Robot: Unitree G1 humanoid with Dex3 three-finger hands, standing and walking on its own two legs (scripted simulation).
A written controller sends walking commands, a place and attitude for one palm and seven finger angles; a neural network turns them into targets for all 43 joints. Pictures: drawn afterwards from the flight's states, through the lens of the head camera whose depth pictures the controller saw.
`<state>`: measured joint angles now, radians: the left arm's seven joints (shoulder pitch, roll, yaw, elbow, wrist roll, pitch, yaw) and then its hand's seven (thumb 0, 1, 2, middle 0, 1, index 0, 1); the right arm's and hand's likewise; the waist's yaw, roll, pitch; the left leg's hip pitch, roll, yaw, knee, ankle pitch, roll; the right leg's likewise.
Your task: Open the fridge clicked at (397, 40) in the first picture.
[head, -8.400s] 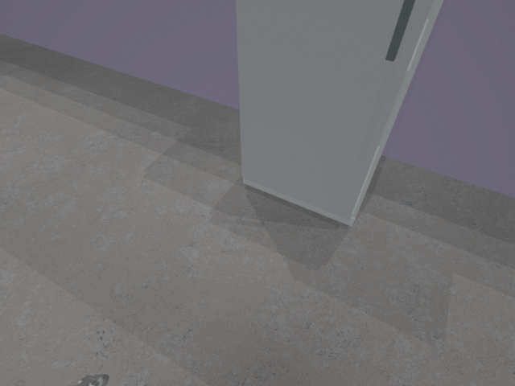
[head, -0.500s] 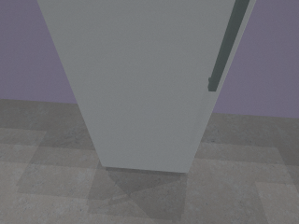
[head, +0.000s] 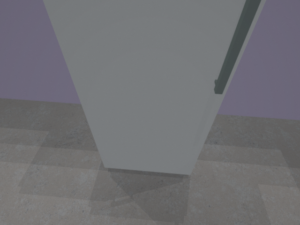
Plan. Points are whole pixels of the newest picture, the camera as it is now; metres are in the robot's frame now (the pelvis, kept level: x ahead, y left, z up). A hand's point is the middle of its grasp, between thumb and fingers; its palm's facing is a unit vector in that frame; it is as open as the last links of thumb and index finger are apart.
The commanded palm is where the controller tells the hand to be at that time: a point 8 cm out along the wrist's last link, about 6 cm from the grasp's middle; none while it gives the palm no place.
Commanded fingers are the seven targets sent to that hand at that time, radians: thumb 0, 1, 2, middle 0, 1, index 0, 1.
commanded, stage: look again from close up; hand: right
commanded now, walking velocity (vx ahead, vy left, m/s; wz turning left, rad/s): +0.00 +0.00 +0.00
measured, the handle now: (233, 44) +0.54 -0.19 +0.24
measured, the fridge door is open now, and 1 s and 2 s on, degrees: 0 0 0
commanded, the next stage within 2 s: none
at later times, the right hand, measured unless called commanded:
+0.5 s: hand out of the picture +0.07 -0.24 -0.16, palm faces -0.02 +0.95 -0.32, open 7.4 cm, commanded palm none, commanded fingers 0.00 -0.90 -0.90 0.20 0.30 0.20 0.30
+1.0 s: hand out of the picture +0.08 -0.24 -0.16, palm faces -0.02 +0.95 -0.32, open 7.4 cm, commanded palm none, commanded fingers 0.00 -0.90 -0.90 0.20 0.30 0.20 0.30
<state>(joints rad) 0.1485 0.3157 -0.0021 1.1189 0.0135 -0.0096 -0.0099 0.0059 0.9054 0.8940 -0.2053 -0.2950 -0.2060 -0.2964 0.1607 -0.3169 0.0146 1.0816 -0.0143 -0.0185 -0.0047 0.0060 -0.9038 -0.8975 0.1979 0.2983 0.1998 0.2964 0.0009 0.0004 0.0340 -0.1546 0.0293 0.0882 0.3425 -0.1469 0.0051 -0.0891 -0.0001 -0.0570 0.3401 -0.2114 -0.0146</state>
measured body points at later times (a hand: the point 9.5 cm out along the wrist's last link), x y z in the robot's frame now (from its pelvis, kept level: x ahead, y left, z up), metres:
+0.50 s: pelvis +0.01 +0.00 +0.00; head +0.01 +0.00 +0.45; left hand +0.08 +0.29 -0.14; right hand +0.08 -0.29 -0.13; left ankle +0.03 +0.11 -0.75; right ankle -0.01 -0.11 -0.75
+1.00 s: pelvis +0.01 +0.00 +0.00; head +0.01 +0.00 +0.45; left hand +0.08 +0.29 -0.13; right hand +0.08 -0.29 -0.13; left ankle +0.03 +0.11 -0.75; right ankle -0.01 -0.11 -0.75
